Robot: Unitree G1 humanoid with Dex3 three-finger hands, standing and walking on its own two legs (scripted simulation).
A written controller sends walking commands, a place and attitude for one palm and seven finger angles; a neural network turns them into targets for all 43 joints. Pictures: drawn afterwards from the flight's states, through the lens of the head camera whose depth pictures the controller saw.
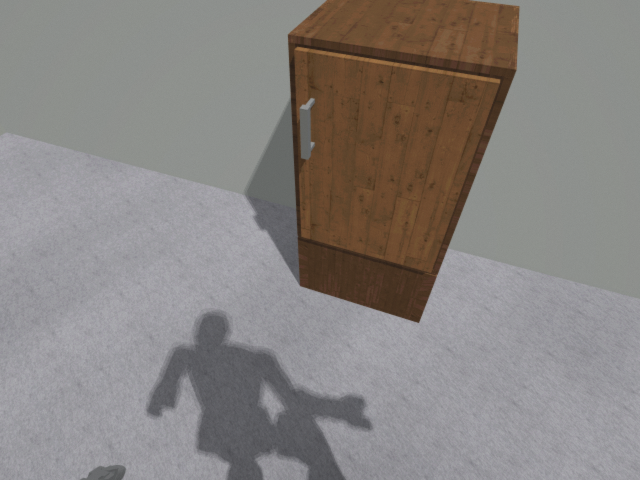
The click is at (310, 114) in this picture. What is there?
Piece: cupboard door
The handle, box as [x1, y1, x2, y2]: [300, 98, 314, 159]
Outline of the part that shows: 310,98 305,105 302,105 300,107 301,157 306,159 309,157 310,151 314,145 314,142 310,141 309,108 314,102 314,99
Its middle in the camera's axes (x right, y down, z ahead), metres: -0.03 -0.26 +0.93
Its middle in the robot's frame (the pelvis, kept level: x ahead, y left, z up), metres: +0.87 +0.07 -0.03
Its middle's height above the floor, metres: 0.74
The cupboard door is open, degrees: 0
